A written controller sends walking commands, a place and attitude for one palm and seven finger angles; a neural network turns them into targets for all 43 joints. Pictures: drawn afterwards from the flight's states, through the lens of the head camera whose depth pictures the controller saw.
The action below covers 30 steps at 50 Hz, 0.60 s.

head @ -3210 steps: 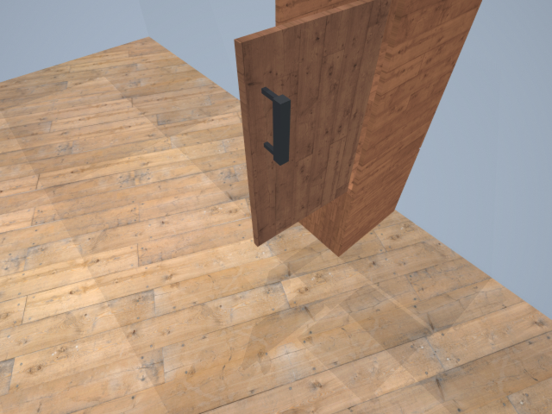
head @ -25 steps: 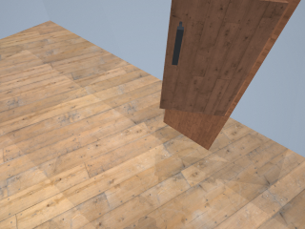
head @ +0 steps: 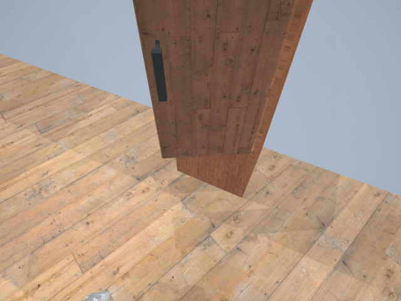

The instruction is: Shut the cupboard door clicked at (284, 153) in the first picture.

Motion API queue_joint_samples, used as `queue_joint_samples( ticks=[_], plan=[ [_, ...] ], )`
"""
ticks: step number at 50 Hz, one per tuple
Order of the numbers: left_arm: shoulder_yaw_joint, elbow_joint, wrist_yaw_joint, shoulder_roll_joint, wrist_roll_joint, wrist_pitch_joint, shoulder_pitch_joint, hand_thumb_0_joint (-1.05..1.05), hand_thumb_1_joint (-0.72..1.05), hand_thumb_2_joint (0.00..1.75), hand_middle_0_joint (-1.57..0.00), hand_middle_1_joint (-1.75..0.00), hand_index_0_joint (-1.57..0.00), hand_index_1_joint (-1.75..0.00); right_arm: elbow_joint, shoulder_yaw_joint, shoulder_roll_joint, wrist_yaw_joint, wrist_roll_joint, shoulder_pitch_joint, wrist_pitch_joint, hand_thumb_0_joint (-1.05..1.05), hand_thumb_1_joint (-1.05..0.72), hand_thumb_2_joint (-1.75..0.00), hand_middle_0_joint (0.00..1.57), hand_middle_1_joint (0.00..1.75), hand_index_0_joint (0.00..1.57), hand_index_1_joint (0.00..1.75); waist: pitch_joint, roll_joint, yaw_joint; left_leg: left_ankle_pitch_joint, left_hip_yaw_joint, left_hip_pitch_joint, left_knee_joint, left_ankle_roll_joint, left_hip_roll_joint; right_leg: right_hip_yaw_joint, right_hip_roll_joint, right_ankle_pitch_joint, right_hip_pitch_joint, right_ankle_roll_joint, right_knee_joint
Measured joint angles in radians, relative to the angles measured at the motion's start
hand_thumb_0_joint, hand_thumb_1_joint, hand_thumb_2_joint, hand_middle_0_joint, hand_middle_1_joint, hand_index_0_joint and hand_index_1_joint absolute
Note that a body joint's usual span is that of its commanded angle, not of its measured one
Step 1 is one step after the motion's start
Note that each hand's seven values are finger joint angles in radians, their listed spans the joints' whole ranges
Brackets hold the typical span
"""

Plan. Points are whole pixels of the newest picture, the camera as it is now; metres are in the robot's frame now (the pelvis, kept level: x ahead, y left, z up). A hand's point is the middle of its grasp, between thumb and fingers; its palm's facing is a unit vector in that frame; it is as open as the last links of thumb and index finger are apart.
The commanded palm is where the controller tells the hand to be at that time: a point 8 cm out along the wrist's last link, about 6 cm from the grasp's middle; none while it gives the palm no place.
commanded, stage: take the last steps up to it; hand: left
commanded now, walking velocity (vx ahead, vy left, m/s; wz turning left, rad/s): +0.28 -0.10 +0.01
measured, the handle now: (160, 71) +0.65 +0.11 +0.09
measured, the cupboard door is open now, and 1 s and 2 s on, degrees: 30 30 30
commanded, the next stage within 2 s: come to a stop and stand still in 0.34 s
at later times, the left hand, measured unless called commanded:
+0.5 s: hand (147, 288) +0.18 +0.13 -0.17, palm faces +0.05 -0.99 -0.14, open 7.3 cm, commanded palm none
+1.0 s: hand (147, 252) +0.26 +0.13 -0.16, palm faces +0.09 -0.96 -0.25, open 7.3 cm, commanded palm none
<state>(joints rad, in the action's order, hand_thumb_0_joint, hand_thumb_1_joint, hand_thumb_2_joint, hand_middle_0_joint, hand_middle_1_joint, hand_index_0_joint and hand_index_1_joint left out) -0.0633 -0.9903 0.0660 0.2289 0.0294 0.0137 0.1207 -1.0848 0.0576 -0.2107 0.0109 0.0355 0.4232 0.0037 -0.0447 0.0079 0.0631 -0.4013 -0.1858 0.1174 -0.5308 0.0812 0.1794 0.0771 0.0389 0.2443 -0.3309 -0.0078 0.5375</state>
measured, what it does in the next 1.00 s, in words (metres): walks ahead: left foot, then right foot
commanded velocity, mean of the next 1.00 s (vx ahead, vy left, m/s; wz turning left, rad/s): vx -0.03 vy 0.02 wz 0.00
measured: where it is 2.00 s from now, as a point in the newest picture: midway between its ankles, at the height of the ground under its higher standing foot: outside the picture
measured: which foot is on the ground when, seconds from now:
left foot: down 0.00-0.00, up 0.02-0.30, down 0.32-0.64, up 0.66-1.00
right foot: down 0.00-0.34, up 0.36-0.58, down 0.60-1.00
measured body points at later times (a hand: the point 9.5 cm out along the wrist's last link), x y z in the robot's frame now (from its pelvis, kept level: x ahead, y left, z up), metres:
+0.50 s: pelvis +0.18 -0.05 +0.01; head +0.21 -0.03 +0.46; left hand +0.18 +0.18 -0.16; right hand +0.24 -0.28 -0.13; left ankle +0.18 +0.06 -0.73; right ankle +0.12 -0.17 -0.67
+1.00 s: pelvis +0.21 -0.07 +0.01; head +0.25 -0.06 +0.46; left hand +0.25 +0.18 -0.14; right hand +0.34 -0.32 -0.13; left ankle +0.18 +0.06 -0.70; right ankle +0.25 -0.21 -0.73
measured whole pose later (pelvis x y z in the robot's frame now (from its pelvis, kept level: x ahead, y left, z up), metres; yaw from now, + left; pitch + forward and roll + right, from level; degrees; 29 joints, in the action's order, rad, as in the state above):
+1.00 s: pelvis +0.21 -0.07 +0.01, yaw +3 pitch +1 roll +1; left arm -0.04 -0.99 -0.04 0.20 0.03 0.01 0.17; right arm -0.95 0.06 -0.23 0.00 0.00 0.09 -0.06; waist -0.08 -0.02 -0.03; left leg -0.41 -0.02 0.34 -0.73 0.06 0.00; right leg 0.04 0.09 0.21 -0.31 0.03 0.50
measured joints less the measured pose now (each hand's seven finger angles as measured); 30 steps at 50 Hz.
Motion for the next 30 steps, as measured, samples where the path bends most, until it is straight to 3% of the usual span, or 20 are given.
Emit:
queue_joint_samples(
  ticks=[1,3,6,11,16,17,19,21,23,25,27,30],
  plan=[
    [0.001,-0.002,-0.009,-0.010,-0.002,-0.018,-0.008,0.01,0.91,0.90,-0.19,-0.30,-0.20,-0.30,-0.012,0.001,-0.008,-0.002,-0.006,-0.006,-0.011,0.00,-0.91,-0.90,0.21,0.30,0.20,0.30,-0.008,0.015,-0.005,-0.061,0.033,0.040,-0.112,-0.016,0.008,0.009,-0.013,0.008,-0.001,-0.004,0.026],
    [0.007,-0.004,-0.026,-0.030,-0.007,-0.040,-0.005,0.00,0.91,0.90,-0.19,-0.30,-0.20,-0.30,-0.027,0.002,-0.018,0.000,-0.014,-0.034,-0.031,0.00,-0.91,-0.90,0.20,0.30,0.20,0.30,-0.015,0.027,-0.012,-0.118,0.104,0.149,-0.364,-0.046,-0.020,0.021,-0.026,0.037,0.020,-0.015,0.036],
    [0.019,-0.023,-0.048,-0.053,-0.010,-0.047,0.029,0.00,0.91,0.90,-0.20,-0.30,-0.20,-0.30,-0.008,0.005,-0.017,-0.002,-0.011,-0.083,-0.028,0.01,-0.91,-0.90,0.20,0.30,0.20,0.30,-0.008,0.021,-0.020,-0.056,0.115,0.285,-0.543,-0.057,-0.056,0.031,-0.037,0.030,0.090,-0.029,-0.046],
    [0.019,-0.079,-0.068,-0.048,-0.009,-0.054,0.093,0.00,0.94,0.90,-0.20,-0.30,-0.21,-0.30,0.060,-0.001,0.008,-0.011,-0.004,-0.164,-0.008,0.00,-0.91,-0.90,0.20,0.30,0.20,0.30,0.014,0.009,-0.027,0.040,0.078,0.371,-0.384,-0.050,-0.072,0.055,-0.064,0.037,0.188,-0.041,-0.145],
    [0.024,-0.127,-0.062,-0.043,-0.012,-0.043,0.152,0.00,0.93,0.90,-0.20,-0.30,-0.20,-0.30,0.098,-0.020,0.039,-0.016,-0.005,-0.227,0.019,0.00,-0.91,-0.90,0.20,0.30,0.20,0.30,0.013,-0.005,-0.049,0.168,0.054,0.289,-0.095,-0.063,-0.098,0.061,-0.087,0.132,0.251,-0.038,-0.098],
    [0.023,-0.133,-0.062,-0.040,-0.015,-0.038,0.165,0.00,0.93,0.90,-0.20,-0.30,-0.20,-0.30,0.099,-0.024,0.048,-0.014,-0.002,-0.236,0.029,0.00,-0.91,-0.90,0.20,0.30,0.20,0.30,0.013,-0.021,-0.052,0.167,0.046,0.269,-0.082,-0.099,-0.108,0.053,-0.078,0.171,0.241,-0.037,-0.041],
    [0.024,-0.140,-0.061,-0.038,-0.017,-0.022,0.174,0.00,0.92,0.90,-0.20,-0.30,-0.20,-0.30,0.104,-0.034,0.065,-0.008,0.006,-0.247,0.042,0.00,-0.91,-0.90,0.20,0.30,0.20,0.30,0.010,-0.050,-0.057,0.125,0.026,0.254,-0.109,-0.129,-0.119,0.016,-0.061,0.234,0.157,-0.039,0.189],
    [0.026,-0.139,-0.058,-0.042,-0.014,-0.009,0.167,0.00,0.92,0.90,-0.20,-0.30,-0.20,-0.30,0.110,-0.041,0.072,0.003,0.004,-0.240,0.044,0.00,-0.91,-0.90,0.20,0.30,0.20,0.30,0.006,-0.055,-0.057,0.107,0.019,0.222,-0.087,-0.126,-0.122,-0.017,-0.056,0.239,0.050,-0.033,0.425],
    [0.024,-0.128,-0.053,-0.047,-0.011,-0.006,0.148,0.01,0.92,0.90,-0.20,-0.30,-0.20,-0.30,0.104,-0.037,0.074,0.015,0.000,-0.223,0.045,-0.01,-0.92,-0.90,0.20,0.30,0.20,0.30,-0.002,-0.053,-0.059,0.122,0.021,0.179,-0.030,-0.109,-0.126,-0.030,-0.034,0.199,-0.029,-0.018,0.522],
    [0.025,-0.108,-0.054,-0.056,-0.012,-0.007,0.126,0.01,0.92,0.90,-0.20,-0.30,-0.20,-0.30,0.088,-0.032,0.061,0.024,-0.003,-0.208,0.042,-0.01,-0.93,-0.90,0.20,0.30,0.20,0.30,-0.011,-0.042,-0.063,0.138,0.028,0.135,0.028,-0.104,-0.125,-0.038,-0.009,0.167,-0.066,-0.002,0.466],
    [0.025,-0.094,-0.068,-0.055,-0.012,-0.005,0.104,0.01,0.93,0.90,-0.20,-0.30,-0.20,-0.30,0.066,-0.035,0.049,0.026,-0.006,-0.197,0.030,-0.01,-0.94,-0.90,0.21,0.30,0.20,0.30,-0.023,-0.030,-0.063,0.142,0.039,0.100,0.060,-0.091,-0.117,-0.042,0.007,0.120,-0.061,0.011,0.314],
    [0.029,-0.072,-0.072,-0.039,-0.013,-0.012,0.086,0.01,0.94,0.90,-0.20,-0.30,-0.20,-0.30,0.034,-0.032,0.044,0.022,-0.017,-0.186,0.001,-0.01,-0.93,-0.90,0.20,0.30,0.20,0.30,-0.037,-0.029,-0.065,0.109,0.047,0.071,0.038,-0.059,-0.108,-0.046,0.025,-0.059,-0.015,0.019,0.072]
  ],
)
